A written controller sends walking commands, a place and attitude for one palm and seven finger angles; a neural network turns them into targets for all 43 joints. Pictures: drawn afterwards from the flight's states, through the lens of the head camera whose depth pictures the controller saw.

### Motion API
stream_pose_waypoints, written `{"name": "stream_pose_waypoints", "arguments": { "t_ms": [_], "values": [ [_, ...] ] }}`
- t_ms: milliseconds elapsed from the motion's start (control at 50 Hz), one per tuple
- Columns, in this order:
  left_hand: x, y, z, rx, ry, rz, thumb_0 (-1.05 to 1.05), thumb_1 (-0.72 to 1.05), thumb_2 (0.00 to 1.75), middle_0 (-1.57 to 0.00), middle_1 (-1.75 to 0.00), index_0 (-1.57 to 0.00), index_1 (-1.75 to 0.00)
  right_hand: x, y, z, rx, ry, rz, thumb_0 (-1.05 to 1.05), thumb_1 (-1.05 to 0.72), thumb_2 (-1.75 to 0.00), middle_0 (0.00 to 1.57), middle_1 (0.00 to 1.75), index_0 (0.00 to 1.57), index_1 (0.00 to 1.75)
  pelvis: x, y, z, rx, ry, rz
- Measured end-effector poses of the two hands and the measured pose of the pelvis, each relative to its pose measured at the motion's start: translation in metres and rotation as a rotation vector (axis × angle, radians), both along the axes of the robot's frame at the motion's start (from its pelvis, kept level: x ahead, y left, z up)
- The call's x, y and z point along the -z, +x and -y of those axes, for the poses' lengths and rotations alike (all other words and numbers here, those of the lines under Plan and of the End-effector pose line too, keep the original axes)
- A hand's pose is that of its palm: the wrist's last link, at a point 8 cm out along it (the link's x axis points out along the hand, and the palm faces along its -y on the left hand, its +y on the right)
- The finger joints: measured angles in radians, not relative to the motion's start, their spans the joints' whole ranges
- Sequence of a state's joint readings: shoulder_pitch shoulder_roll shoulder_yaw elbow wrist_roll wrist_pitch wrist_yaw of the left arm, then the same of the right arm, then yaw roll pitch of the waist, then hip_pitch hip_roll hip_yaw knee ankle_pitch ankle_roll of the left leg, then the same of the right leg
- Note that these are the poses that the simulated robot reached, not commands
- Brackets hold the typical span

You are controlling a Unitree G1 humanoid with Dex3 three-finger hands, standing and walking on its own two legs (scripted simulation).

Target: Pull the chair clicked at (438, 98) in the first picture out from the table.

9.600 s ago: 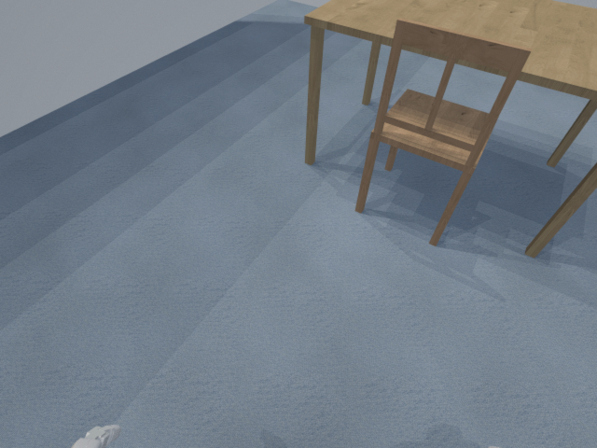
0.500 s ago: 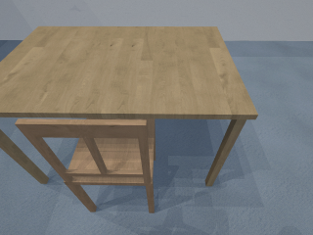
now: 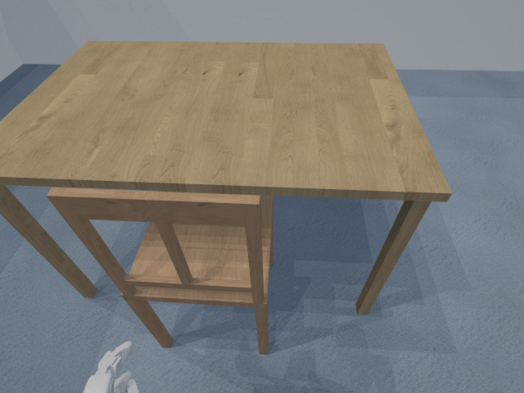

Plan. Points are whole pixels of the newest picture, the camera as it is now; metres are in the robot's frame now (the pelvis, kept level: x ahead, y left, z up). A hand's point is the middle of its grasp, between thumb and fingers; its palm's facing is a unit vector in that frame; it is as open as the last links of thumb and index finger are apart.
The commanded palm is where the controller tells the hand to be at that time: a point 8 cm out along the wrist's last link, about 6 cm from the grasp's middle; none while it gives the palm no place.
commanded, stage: raise the hand toward the chair's back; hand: left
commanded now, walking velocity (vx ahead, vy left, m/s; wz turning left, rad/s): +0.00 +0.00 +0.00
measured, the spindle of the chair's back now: (176, 253) +0.41 +0.22 -0.12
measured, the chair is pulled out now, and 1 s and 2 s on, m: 0.00 0.00 0.00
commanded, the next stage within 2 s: aim the fingers beside a spindle in 1.96 s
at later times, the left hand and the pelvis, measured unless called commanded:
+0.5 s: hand (150, 376) +0.16 +0.18 -0.03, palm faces +0.00 -1.00 -0.07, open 11.2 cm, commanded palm +0.14 +0.23 -0.05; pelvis -0.04 +0.00 -0.11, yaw +2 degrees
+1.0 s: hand (155, 362) +0.18 +0.18 -0.06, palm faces -0.10 -0.99 -0.02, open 15.4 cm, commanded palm +0.16 +0.26 -0.04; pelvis -0.03 +0.01 -0.09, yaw +1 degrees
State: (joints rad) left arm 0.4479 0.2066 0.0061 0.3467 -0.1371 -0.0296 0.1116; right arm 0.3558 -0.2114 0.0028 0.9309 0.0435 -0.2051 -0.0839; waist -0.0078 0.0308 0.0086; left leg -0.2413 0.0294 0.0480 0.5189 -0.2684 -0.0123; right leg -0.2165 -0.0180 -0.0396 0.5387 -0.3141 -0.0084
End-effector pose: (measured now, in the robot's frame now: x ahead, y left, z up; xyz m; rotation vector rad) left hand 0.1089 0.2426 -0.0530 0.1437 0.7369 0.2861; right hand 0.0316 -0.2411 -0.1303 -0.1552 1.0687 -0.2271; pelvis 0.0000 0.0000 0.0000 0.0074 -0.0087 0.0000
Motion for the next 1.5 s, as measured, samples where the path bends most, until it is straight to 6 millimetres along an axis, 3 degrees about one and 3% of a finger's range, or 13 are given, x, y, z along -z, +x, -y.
{"name": "stream_pose_waypoints", "arguments": {
  "t_ms": [80,140,300,380,480,560,660,760,820,940,1120,1220,1500],
  "values": [
    [-0.051,0.072,0.017,0.117,-0.038,0.443,0.03,0.86,0.86,-0.18,-0.28,-0.19,-0.28,-0.014,0.057,0.018,-0.049,-0.067,0.264,0.02,-0.92,-0.89,0.20,0.30,0.20,0.30,0.014,-0.010,-0.005,-0.024,0.000,-0.063],
    [-0.056,0.093,0.039,0.228,-0.149,0.671,0.02,0.79,0.84,-0.17,-0.27,-0.18,-0.27,-0.030,0.096,0.025,-0.087,-0.102,0.418,0.02,-0.91,-0.89,0.20,0.30,0.20,0.30,0.030,-0.016,-0.004,-0.003,0.010,-0.130],
    [0.032,0.023,0.036,0.254,-0.226,0.555,0.01,0.59,0.76,-0.17,-0.25,-0.17,-0.25,-0.042,0.170,0.013,-0.252,-0.139,0.589,0.01,-0.91,-0.89,0.19,0.30,0.20,0.30,0.077,-0.024,0.003,-0.013,-0.003,-0.223],
    [0.024,-0.004,0.009,0.178,-0.105,0.593,0.01,0.49,0.72,-0.16,-0.23,-0.16,-0.23,-0.019,0.185,-0.012,-0.322,-0.106,0.592,0.01,-0.90,-0.89,0.19,0.30,0.20,0.30,0.094,-0.028,0.004,-0.034,-0.034,-0.246],
    [-0.022,0.019,0.008,0.285,-0.040,0.854,0.01,0.38,0.67,-0.14,-0.22,-0.14,-0.21,0.024,0.174,-0.047,-0.359,-0.007,0.542,0.01,-0.90,-0.89,0.20,0.30,0.20,0.30,0.108,-0.039,0.000,-0.052,-0.069,-0.267],
    [-0.010,0.052,0.028,0.437,-0.149,0.761,0.01,0.28,0.63,-0.13,-0.20,-0.13,-0.20,0.049,0.141,-0.059,-0.283,0.063,0.450,0.01,-0.90,-0.89,0.20,0.30,0.20,0.30,0.110,-0.044,-0.003,-0.041,-0.065,-0.283],
    [0.014,0.056,0.024,0.371,-0.237,0.506,0.00,0.17,0.58,-0.12,-0.18,-0.13,-0.18,0.053,0.097,-0.046,-0.150,0.054,0.325,0.02,-0.90,-0.89,0.20,0.30,0.21,0.30,0.097,-0.041,-0.006,-0.018,-0.042,-0.281],
    [-0.014,0.041,-0.006,0.229,-0.093,0.625,0.00,0.05,0.53,-0.11,-0.17,-0.12,-0.16,0.045,0.074,-0.021,-0.120,-0.026,0.271,0.02,-0.90,-0.89,0.20,0.30,0.20,0.30,0.090,-0.035,-0.008,-0.016,-0.044,-0.276],
    [-0.023,0.041,-0.013,0.248,-0.038,0.722,0.00,-0.02,0.50,-0.10,-0.15,-0.11,-0.15,0.045,0.074,-0.009,-0.146,-0.069,0.268,0.02,-0.90,-0.89,0.20,0.30,0.20,0.30,0.094,-0.036,-0.009,-0.027,-0.054,-0.281],
    [0.007,0.056,0.003,0.384,-0.158,0.622,0.00,-0.16,0.44,-0.08,-0.13,-0.09,-0.13,0.037,0.089,0.001,-0.136,-0.116,0.326,0.02,-0.90,-0.89,0.20,0.30,0.20,0.30,0.099,-0.038,-0.012,-0.024,-0.057,-0.291],
    [-0.031,0.064,-0.024,0.259,-0.069,0.736,-0.01,-0.37,0.35,-0.07,-0.10,-0.08,-0.10,0.014,0.121,-0.023,-0.167,-0.071,0.412,0.01,-0.90,-0.89,0.20,0.30,0.20,0.30,0.086,-0.027,-0.014,-0.027,-0.060,-0.273],
    [-0.015,0.069,-0.025,0.306,-0.095,0.653,-0.01,-0.44,0.32,-0.06,-0.09,-0.06,-0.08,0.018,0.132,-0.034,-0.214,-0.038,0.411,0.01,-0.90,-0.89,0.20,0.30,0.20,0.30,0.086,-0.025,-0.015,-0.035,-0.066,-0.277],
    [-0.032,0.092,-0.043,0.299,-0.064,0.706,-0.01,-0.50,0.30,-0.06,-0.08,-0.06,-0.08,0.026,0.117,-0.025,-0.192,-0.051,0.333,0.01,-0.90,-0.89,0.20,0.30,0.20,0.30,0.083,-0.019,-0.015,-0.034,-0.064,-0.281]
  ]
}}
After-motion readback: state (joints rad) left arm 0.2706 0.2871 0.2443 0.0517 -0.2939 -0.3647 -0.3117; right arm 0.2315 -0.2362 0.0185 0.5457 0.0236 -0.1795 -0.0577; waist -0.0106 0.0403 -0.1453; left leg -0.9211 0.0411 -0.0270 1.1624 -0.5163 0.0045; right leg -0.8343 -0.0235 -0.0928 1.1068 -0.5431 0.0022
